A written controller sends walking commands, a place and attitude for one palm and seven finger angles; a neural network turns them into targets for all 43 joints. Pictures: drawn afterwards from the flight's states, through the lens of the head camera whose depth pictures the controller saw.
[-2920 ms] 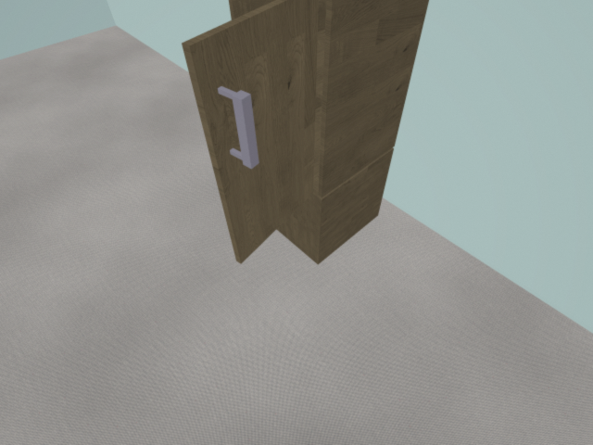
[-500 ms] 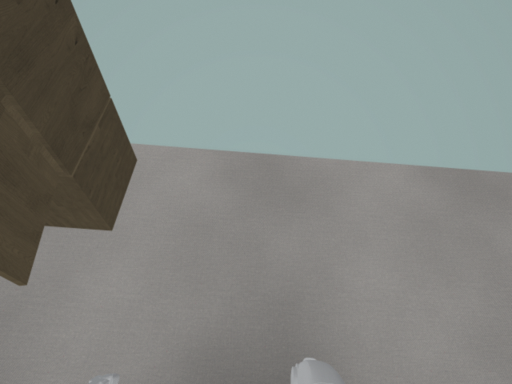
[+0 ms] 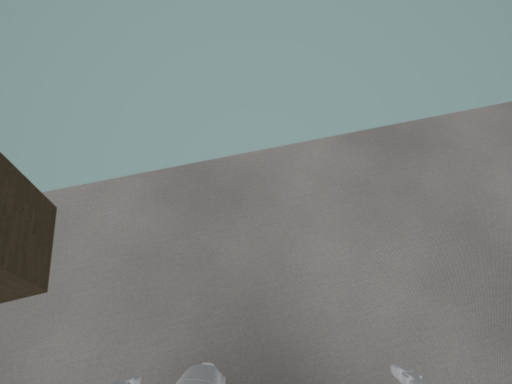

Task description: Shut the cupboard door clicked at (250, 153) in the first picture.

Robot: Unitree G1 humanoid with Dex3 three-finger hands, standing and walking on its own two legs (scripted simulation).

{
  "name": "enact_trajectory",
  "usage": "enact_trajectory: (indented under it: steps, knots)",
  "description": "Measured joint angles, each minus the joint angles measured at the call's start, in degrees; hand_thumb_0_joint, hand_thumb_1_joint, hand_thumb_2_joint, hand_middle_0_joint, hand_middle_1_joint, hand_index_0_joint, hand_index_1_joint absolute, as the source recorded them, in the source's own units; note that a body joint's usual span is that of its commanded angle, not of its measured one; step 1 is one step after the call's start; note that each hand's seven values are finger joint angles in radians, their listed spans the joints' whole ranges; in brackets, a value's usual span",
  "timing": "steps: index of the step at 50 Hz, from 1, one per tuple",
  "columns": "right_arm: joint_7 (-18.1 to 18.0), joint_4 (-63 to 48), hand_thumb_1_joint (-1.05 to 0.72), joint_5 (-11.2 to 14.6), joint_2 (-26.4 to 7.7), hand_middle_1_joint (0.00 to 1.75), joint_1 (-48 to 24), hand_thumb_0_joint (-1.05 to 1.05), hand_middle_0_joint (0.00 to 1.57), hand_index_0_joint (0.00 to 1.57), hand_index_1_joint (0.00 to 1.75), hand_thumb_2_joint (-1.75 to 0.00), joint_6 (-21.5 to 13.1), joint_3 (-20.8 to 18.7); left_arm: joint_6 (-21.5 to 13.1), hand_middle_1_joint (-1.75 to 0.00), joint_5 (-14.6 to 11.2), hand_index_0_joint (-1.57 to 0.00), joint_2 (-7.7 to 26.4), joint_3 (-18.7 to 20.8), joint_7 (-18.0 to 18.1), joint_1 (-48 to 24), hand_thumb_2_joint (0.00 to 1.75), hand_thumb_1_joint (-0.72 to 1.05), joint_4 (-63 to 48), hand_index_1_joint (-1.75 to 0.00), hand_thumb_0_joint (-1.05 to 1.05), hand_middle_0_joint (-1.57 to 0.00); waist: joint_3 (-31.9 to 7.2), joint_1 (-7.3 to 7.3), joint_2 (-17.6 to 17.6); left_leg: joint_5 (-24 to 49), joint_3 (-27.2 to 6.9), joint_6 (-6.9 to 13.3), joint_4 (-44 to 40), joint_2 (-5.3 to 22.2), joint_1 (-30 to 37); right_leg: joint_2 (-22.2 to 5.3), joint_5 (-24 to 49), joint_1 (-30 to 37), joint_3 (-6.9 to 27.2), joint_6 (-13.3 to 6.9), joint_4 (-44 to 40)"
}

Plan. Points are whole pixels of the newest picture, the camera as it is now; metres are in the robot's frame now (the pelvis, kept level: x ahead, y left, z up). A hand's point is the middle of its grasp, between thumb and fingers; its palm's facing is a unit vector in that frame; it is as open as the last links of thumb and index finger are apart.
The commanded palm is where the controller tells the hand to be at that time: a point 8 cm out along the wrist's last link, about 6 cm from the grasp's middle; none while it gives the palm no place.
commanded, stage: walk around to get in front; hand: left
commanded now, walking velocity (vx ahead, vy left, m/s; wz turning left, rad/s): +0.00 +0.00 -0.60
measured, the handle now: out of the picture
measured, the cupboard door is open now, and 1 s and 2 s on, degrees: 100 100 100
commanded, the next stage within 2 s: none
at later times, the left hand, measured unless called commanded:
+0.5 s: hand (188, 332) +0.21 +0.15 -0.16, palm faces -0.32 -0.90 -0.29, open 7.4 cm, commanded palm none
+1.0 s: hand (211, 304) +0.27 +0.11 -0.18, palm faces -0.51 -0.84 -0.19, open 7.4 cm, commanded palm none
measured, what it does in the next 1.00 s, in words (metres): walks ahead, turning right: left foot, then right foot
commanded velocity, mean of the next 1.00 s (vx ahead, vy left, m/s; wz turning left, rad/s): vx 0.05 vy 0.00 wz -0.60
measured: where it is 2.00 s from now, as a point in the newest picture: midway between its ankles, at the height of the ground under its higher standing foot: (348, 352)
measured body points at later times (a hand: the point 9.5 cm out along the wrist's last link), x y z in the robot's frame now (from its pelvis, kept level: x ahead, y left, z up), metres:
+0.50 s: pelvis +0.03 -0.02 -0.02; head +0.09 -0.07 +0.43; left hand +0.23 +0.19 -0.14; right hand -0.03 -0.28 -0.18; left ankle +0.00 +0.14 -0.70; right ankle +0.01 -0.12 -0.74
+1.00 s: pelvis +0.10 -0.03 +0.00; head +0.15 -0.03 +0.44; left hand +0.29 +0.16 -0.16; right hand +0.05 -0.28 -0.13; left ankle +0.14 +0.07 -0.74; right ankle -0.01 -0.10 -0.68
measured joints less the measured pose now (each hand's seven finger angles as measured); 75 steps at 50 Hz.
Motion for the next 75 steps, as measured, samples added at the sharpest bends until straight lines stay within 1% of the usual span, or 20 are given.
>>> enact_trajectory:
  steps: [3,6,9,12,16,20,22,25,30,41,45,46,49,54,58,63,67,69,72,75]
  knots:
    - [-0.23,-0.67,-0.91,0.21,0.71,0.3,0.03,0.01,0.2,0.19,0.3,-0.9,-1.16,0.64,0.47,-0.3,-0.31,-0.21,0.69,0.49,0.09,0.58,0.89,0.9,0.19,-0.3,0.01,-0.21,-0.74,0.25,-0.73,5.3,0.5,0.67,-12.32,-0.79,5.18,0.94,-1.37,-1.29,1.66,0.96,2.36]
    - [-0.47,-1.01,-0.91,-0.64,1.64,0.3,1.09,0.0,0.2,0.2,0.3,-0.9,-2.34,1.48,1.4,-0.3,-0.71,-0.2,2.16,1.14,-0.11,0.18,0.89,0.9,0.56,-0.3,0.01,-0.21,-0.95,0.35,-1.89,4.98,2.37,4.85,-14.91,-0.38,6.92,0.99,-11.01,-5.96,0.1,2.53,15.0]
    - [-0.8,-1.14,-0.91,-1.4,2.48,0.3,2.91,0.0,0.2,0.2,0.3,-0.9,-2.47,2.43,1.76,-0.3,-0.11,-0.2,3.49,2.06,-0.85,-0.47,0.89,0.9,0.56,-0.3,0.01,-0.2,-0.46,0.75,-2.22,5.06,4.24,5.04,-17.14,0.92,9.11,-0.41,-13.21,-11.05,-3.45,4.39,31.43]
    - [-1.04,-0.98,-0.91,-1.55,2.61,0.3,4.54,0.0,0.2,0.2,0.3,-0.9,-2.49,2.58,1.82,-0.3,-0.07,-0.2,4.04,2.42,-1.45,-0.96,0.89,0.9,0.03,-0.3,0.01,-0.2,0.21,0.85,-1.27,5.99,6.0,4.55,-19.81,2.4,11.18,-2.77,-11.26,-13.18,-5.82,5.43,37.08]
    - [-0.88,-0.16,-0.9,-1.57,2.13,0.3,6.4,0.0,0.21,0.2,0.3,-0.9,-2.42,2.09,2.1,-0.3,-0.13,-0.2,4.06,2.22,-1.98,-1.59,0.9,0.9,-0.19,-0.3,0.01,-0.2,0.91,0.25,0.31,5.33,9.02,3.76,-20.61,4.3,13.26,-5.2,-9.51,-12.12,-7.86,5.57,30.65]
    - [-0.27,0.9,-0.9,-1.62,0.83,0.3,8.11,0.0,0.21,0.2,0.3,-0.9,-1.99,1.25,1.94,-0.3,-0.18,-0.2,3.66,1.63,-2.39,-2.85,0.9,0.91,-0.24,-0.3,0.01,-0.2,1.57,-1.04,1.82,2.59,12.15,2.27,-17.68,6.23,14.41,-5.68,-8.43,-7.7,-10.23,4.39,17.0]
    - [0.06,1.37,-0.9,-1.31,-0.16,0.3,9.36,0.01,0.21,0.2,0.3,-0.9,-1.6,0.78,1.21,-0.3,-0.19,-0.2,3.57,1.19,-2.52,-3.15,0.9,0.91,-0.77,-0.3,0.01,-0.2,1.34,-1.43,2.48,0.01,13.32,1.18,-13.5,7.43,13.88,-5.19,-2.33,-4.0,-11.42,3.14,8.4]
    - [0.05,2.58,-0.9,-0.48,-2.08,0.3,8.56,0.01,0.2,0.2,0.3,-0.9,0.5,0.08,-0.63,-0.3,-0.41,-0.2,2.63,0.58,-1.43,-3.86,0.9,0.9,-1.16,-0.3,0.01,-0.2,2.03,-1.8,3.79,-6.8,7.48,0.65,4.4,6.94,6.72,-3.93,-4.05,-3.87,-10.68,-0.21,9.45]
    - [0.13,2.57,-0.91,-0.42,-2.79,0.3,5.18,0.01,0.2,0.19,0.3,-0.9,1.56,-0.43,-0.63,-0.3,-0.66,-0.2,1.02,-0.09,0.18,-2.61,0.89,0.9,-1.36,-0.3,0.01,-0.2,1.9,-1.68,3.0,-1.8,1.69,-0.1,17.64,3.97,-2.9,-2.66,-1.69,-1.42,-7.32,-0.56,4.03]
    - [0.14,0.02,-0.91,-0.06,0.01,0.3,1.02,0.01,0.2,0.19,0.3,-0.9,-0.03,0.21,-0.33,-0.3,-0.13,-0.21,-0.26,-0.26,-0.17,0.49,0.89,0.9,-0.08,-0.3,0.01,-0.21,-0.76,-0.11,0.38,0.84,-0.04,-0.54,0.64,0.57,-1.08,-0.21,-0.22,0.68,-0.76,-0.23,-0.26]
    - [-0.05,-0.8,-0.91,0.06,0.95,0.3,1.3,0.01,0.2,0.19,0.3,-0.9,-1.47,0.98,0.2,-0.3,-0.41,-0.21,0.63,0.55,-0.01,1.54,0.89,0.9,0.23,-0.3,0.01,-0.21,-2.0,0.32,-0.33,5.79,0.85,0.44,-14.29,-0.56,5.51,1.08,-2.43,-0.46,1.08,1.03,2.85]
    - [-0.09,-0.79,-0.91,-0.37,1.27,0.3,1.66,0.01,0.2,0.19,0.3,-0.9,-2.17,1.18,0.49,-0.3,-0.64,-0.21,1.08,0.85,-0.09,1.67,0.89,0.9,0.43,-0.3,0.01,-0.21,-2.38,0.24,-0.79,6.34,1.4,2.48,-15.45,-0.64,6.04,1.16,-5.27,-1.66,1.19,1.21,5.86]
    - [0.03,-1.08,-0.91,-1.51,2.22,0.3,3.46,0.0,0.2,0.2,0.3,-0.9,-2.95,2.27,1.26,-0.3,-0.08,-0.2,2.49,1.77,-0.98,1.78,0.89,0.9,1.02,-0.3,0.01,-0.2,-2.45,0.53,-1.69,5.03,3.88,5.44,-15.49,0.5,7.93,0.16,-12.69,-7.57,-2.57,2.5,22.9]
    - [-0.4,-0.13,-0.91,-1.81,2.82,0.3,8.31,0.0,0.2,0.2,0.3,-0.9,-4.15,2.91,1.02,-0.3,0.45,-0.2,3.87,2.45,-2.5,1.3,0.89,0.9,1.02,-0.3,0.01,-0.2,-2.22,0.26,-1.06,6.25,7.09,4.79,-21.86,2.86,13.63,-3.9,-6.54,-14.71,-6.91,4.06,38.03]
    - [-0.44,1.88,-0.9,-1.76,2.7,0.3,11.99,0.0,0.2,0.2,0.3,-0.9,-4.74,2.66,1.08,-0.3,0.39,-0.2,3.83,2.26,-3.13,0.31,0.9,0.91,1.03,-0.3,0.01,-0.2,-1.76,-0.25,-0.61,5.38,10.86,4.07,-24.23,4.17,17.55,-6.61,-2.58,-17.43,-8.29,4.33,36.86]
    - [-0.11,4.49,-0.91,-2.13,1.81,0.3,16.46,0.0,0.2,0.2,0.3,-0.9,-4.7,1.97,1.36,-0.3,0.38,-0.2,2.65,1.32,-3.81,-2.89,0.9,0.91,1.26,-0.3,0.01,-0.2,-0.72,-2.34,0.09,2.57,15.5,2.27,-24.45,5.19,21.8,-8.25,-1.09,-16.61,-11.13,3.55,24.26]
    - [0.33,6.49,-0.91,-2.18,0.55,0.3,19.6,0.01,0.2,0.2,0.3,-0.9,-4.07,1.43,0.33,-0.3,0.21,-0.2,1.64,0.58,-4.13,-5.83,0.9,0.91,0.16,-0.3,0.01,-0.2,0.25,-3.94,1.58,-2.05,18.42,-0.31,-20.28,7.36,23.94,-6.52,-3.08,-12.14,-13.98,1.1,12.89]
    - [0.81,7.63,-0.91,-1.49,0.38,0.3,20.74,0.01,0.2,0.2,0.3,-0.9,-3.3,1.4,-1.67,-0.3,0.19,-0.2,1.83,0.46,-3.94,-6.63,0.9,0.91,-0.93,-0.3,0.01,-0.2,0.58,-3.68,1.51,-4.59,17.67,-0.13,-9.38,9.49,21.08,-5.43,1.38,-9.39,-14.56,-1.15,9.45]
    - [1.31,8.56,-0.91,-0.64,0.0,0.3,17.37,0.01,0.2,0.2,0.3,-0.9,-1.17,1.12,-3.44,-0.3,-0.89,-0.2,1.31,0.22,-2.27,-6.46,0.9,0.91,-1.28,-0.3,0.01,-0.2,2.19,-3.77,1.81,-4.39,6.54,1.14,16.22,7.88,9.2,-3.85,-1.68,-8.04,-14.07,-3.12,12.62]
    - [1.42,7.22,-0.91,-0.97,0.08,0.3,12.87,0.01,0.2,0.19,0.3,-0.9,-1.21,0.56,-3.21,-0.3,-0.96,-0.2,0.57,-0.34,-1.29,-3.99,0.89,0.9,-0.13,-0.3,0.0,-0.2,1.46,-3.69,1.65,3.0,3.04,1.18,22.53,7.03,-0.2,-2.14,-0.81,-3.69,-12.61,-3.13,6.34]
